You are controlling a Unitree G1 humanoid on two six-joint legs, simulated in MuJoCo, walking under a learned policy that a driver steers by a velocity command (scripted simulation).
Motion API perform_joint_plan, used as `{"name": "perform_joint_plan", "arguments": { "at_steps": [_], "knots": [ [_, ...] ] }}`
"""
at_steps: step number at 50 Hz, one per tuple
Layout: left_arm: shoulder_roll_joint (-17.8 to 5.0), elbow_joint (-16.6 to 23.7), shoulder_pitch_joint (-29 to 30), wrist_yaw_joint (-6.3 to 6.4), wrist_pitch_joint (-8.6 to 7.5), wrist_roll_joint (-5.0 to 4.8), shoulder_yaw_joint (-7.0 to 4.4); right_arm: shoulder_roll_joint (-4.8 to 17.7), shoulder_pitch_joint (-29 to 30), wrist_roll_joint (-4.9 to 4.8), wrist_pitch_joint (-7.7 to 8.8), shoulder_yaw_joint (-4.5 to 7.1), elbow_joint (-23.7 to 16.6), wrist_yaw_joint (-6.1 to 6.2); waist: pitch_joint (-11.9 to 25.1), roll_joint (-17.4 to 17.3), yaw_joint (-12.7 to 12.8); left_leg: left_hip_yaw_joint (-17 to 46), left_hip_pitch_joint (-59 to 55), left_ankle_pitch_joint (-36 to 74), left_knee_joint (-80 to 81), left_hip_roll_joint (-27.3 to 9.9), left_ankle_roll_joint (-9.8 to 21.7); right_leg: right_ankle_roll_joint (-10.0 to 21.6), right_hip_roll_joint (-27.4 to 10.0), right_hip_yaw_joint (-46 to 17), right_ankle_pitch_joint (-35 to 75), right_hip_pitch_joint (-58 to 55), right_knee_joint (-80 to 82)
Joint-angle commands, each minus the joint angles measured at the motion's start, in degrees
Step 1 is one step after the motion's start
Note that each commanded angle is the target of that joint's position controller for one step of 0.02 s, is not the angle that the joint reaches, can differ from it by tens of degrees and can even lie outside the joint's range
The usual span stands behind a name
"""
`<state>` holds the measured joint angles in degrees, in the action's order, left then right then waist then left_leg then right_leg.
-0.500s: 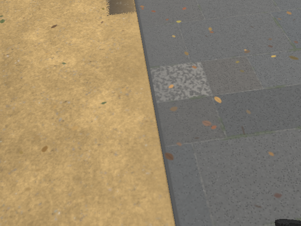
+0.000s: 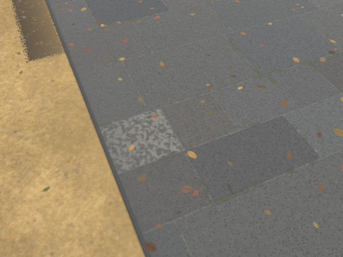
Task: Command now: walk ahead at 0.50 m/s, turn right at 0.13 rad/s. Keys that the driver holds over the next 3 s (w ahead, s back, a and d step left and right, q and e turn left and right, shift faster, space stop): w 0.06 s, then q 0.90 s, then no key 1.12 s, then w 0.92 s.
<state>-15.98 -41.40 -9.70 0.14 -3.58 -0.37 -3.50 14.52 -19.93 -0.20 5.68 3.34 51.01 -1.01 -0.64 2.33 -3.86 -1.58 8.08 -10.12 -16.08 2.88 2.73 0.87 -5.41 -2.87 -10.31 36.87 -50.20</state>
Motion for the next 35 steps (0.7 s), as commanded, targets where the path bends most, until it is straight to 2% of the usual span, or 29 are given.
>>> {"name": "perform_joint_plan", "arguments": {
  "at_steps": [1,3,6,7,8,9,10,11,12,13,14,15,16,17,18,20,24,28,30,31,32,33,34,35],
  "knots": [
    [-1.30,4.49,4.43,-0.47,-1.01,-0.09,0.24,10.19,2.96,-0.73,0.57,2.01,-3.92,0.52,-0.03,-6.55,0.76,8.44,0.21,11.21,8.10,-13.62,8.93,-0.67,0.04,1.19,9.16,-1.44,10.08],
    [-1.44,5.36,7.84,-0.92,-1.17,-0.48,0.35,10.63,0.45,-1.01,0.16,1.96,-2.94,0.52,-0.69,-6.70,-0.66,7.37,-0.71,11.07,7.46,-13.78,8.45,-0.89,1.19,2.24,11.86,-3.29,14.41],
    [-2.07,7.08,11.40,-1.65,-1.93,-0.20,0.09,10.33,-2.55,-1.05,-1.28,1.62,-1.29,0.73,-1.48,-7.37,-0.94,8.75,-4.08,21.66,1.79,-14.48,7.02,-0.14,3.87,2.43,10.65,-5.77,19.80],
    [-2.91,7.06,10.61,-1.87,-2.29,0.00,-0.26,10.71,-2.52,-1.08,-1.77,1.68,-1.16,0.93,-0.49,-8.04,-0.01,9.48,-5.36,24.40,-0.96,-14.53,6.03,0.48,4.57,2.06,10.09,-8.00,21.70],
    [-3.90,6.28,7.96,-1.91,-2.62,0.37,-0.73,11.17,-1.54,-1.23,-2.12,1.76,-1.36,1.17,1.17,-8.43,1.93,9.76,-5.62,27.05,-4.36,-13.95,4.80,1.30,5.36,2.13,11.62,-12.53,24.26],
    [-5.55,4.56,2.80,-1.65,-2.83,1.03,-1.52,11.11,-0.34,-1.36,-2.19,1.64,-1.88,1.36,4.17,-8.01,4.85,8.90,-3.98,30.43,-9.59,-11.81,3.10,2.65,5.95,2.93,16.83,-21.20,27.34],
    [-9.06,3.43,-2.96,-1.06,-2.94,1.95,-2.55,9.50,0.23,-0.60,-1.75,1.05,-3.12,1.38,9.48,-5.82,7.23,7.15,2.34,23.34,-18.50,-8.32,0.46,4.85,0.54,-0.69,32.51,-33.88,25.02],
    [-13.36,3.33,-9.41,-0.07,-2.10,3.50,-3.38,4.83,-2.21,0.79,-0.97,-0.48,-4.83,1.25,17.96,5.37,8.50,3.59,20.75,-4.66,-38.12,-2.58,-3.63,11.70,-15.22,-13.67,55.67,-54.65,18.49],
    [-12.19,3.71,-10.31,-0.02,-0.59,2.39,-2.93,4.77,-8.73,-0.37,-0.84,-0.88,-4.09,1.26,28.45,14.13,7.62,6.56,26.45,-32.73,-51.06,-0.84,-4.93,18.11,-23.62,-23.73,57.29,-59.62,18.82],
    [-9.49,4.00,-8.59,-0.09,0.49,1.48,-2.33,10.20,-6.30,-1.71,-1.55,0.87,-3.87,1.36,24.92,8.03,8.29,8.41,28.91,-30.54,-56.19,-3.50,-5.50,16.98,-20.19,-20.02,46.82,-53.05,21.62],
    [-7.53,4.05,-5.08,0.08,0.86,0.85,-1.68,10.03,-1.97,-2.06,-2.49,1.14,-5.14,1.67,17.56,5.95,7.12,6.09,32.44,-27.18,-56.68,-5.24,-5.76,14.86,-17.12,-14.88,38.13,-46.55,23.88],
    [-5.85,3.63,-1.46,0.07,0.94,0.62,-1.10,8.86,-0.80,-1.48,-3.84,1.21,-5.10,2.13,11.98,3.99,5.36,5.04,31.73,-23.83,-54.56,-6.91,-6.43,13.50,-14.61,-10.99,30.48,-38.06,27.22],
    [-4.85,3.61,2.09,0.02,0.96,0.96,-0.83,8.38,-1.15,-1.02,-5.47,1.54,-5.04,2.68,8.66,4.68,3.33,5.01,27.83,-21.14,-52.47,-8.14,-6.97,12.56,-12.87,-7.71,23.61,-29.71,30.56],
    [-5.77,3.42,4.75,-0.08,0.89,1.72,-1.19,7.16,-2.35,-0.85,-6.85,1.47,-5.23,3.03,6.59,6.13,1.66,3.60,23.23,-18.08,-52.44,-7.72,-7.58,12.58,-11.79,-4.70,19.75,-22.32,33.69],
    [-6.03,3.36,6.51,-0.05,0.67,2.15,-1.40,6.28,-2.96,-0.67,-7.65,1.52,-5.68,3.27,5.71,6.73,0.68,2.88,21.11,-15.72,-51.61,-7.57,-7.73,12.93,-11.53,-2.51,17.37,-18.77,35.55],
    [-6.32,2.76,7.89,0.35,0.24,2.19,-1.64,6.06,-1.56,-0.39,-8.23,1.79,-7.19,3.31,5.16,6.11,0.26,2.66,20.24,-11.43,-47.16,-8.14,-7.28,13.11,-11.78,0.76,15.64,-17.41,36.86],
    [-7.92,1.15,7.43,1.58,0.94,1.35,-2.25,5.82,4.22,-0.17,-8.07,1.52,-10.42,1.93,6.45,4.65,2.00,1.65,16.89,-4.79,-35.25,-8.77,-5.54,12.54,-12.78,4.50,13.74,-20.53,36.37],
    [-10.01,-0.40,6.10,1.52,2.40,-0.15,-2.97,7.48,6.76,-0.24,-8.68,2.23,-13.01,0.52,5.82,4.70,2.63,-0.57,14.32,-6.88,-26.58,-7.44,-3.32,10.34,-14.75,4.96,10.42,-24.86,32.84],
    [-9.72,-1.31,5.66,1.53,3.06,-1.11,-3.01,7.63,4.80,0.01,-8.65,2.74,-12.74,0.21,5.67,3.33,1.44,-2.70,8.30,-2.08,-17.11,-5.02,-0.92,6.74,-12.90,7.03,5.78,-24.32,27.47],
    [-7.91,-2.74,2.60,1.39,3.43,-0.87,-2.67,9.56,3.09,0.38,-8.51,3.54,-12.40,0.63,5.08,-0.50,1.48,-0.37,4.11,3.89,-11.77,-4.68,1.02,3.21,-10.04,9.32,0.45,-21.82,21.46],
    [-4.78,-2.27,0.74,1.05,3.60,1.18,-1.90,16.36,2.00,0.57,-8.25,5.22,-13.35,1.72,4.47,-16.58,3.44,16.68,-2.45,24.44,-6.55,-16.75,5.74,-2.60,-2.75,15.69,-13.19,-10.98,4.21],
    [-4.78,0.75,4.79,1.45,3.51,2.01,-1.66,19.58,2.87,1.80,-7.58,5.31,-15.43,1.67,4.25,-22.96,2.22,31.54,-3.84,29.00,-3.71,-25.77,16.99,-5.44,5.42,9.92,-29.42,2.49,-9.73],
    [-7.09,1.17,8.53,1.69,3.51,1.27,-2.31,17.05,1.50,2.40,-6.30,4.77,-15.33,1.02,7.05,-15.11,-0.52,29.87,-3.10,25.27,-2.79,-24.06,17.90,-4.40,5.03,2.30,-28.15,3.37,-16.90],
    [-7.18,1.08,8.28,1.91,3.66,0.23,-2.56,15.94,3.59,1.87,-5.32,4.40,-15.32,1.05,6.47,-12.31,1.22,25.27,-2.79,22.51,-3.39,-21.10,14.86,-3.25,4.14,0.44,-23.09,4.14,-17.89]
  ]
}}
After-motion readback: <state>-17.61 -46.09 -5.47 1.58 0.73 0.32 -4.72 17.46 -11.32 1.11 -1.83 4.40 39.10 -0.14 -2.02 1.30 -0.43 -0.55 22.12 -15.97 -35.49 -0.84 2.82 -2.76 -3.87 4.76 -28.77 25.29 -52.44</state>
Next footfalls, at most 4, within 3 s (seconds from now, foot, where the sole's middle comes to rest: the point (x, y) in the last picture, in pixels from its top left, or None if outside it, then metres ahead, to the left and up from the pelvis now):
0.20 right None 0.28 -0.15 -0.78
0.62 left None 0.23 0.10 -0.78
1.10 right None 0.31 -0.11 -0.78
1.40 left None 0.15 0.11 -0.78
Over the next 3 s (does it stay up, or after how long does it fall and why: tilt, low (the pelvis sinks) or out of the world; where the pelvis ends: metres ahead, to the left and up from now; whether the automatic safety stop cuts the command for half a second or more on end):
stays up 0.49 0.21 0.00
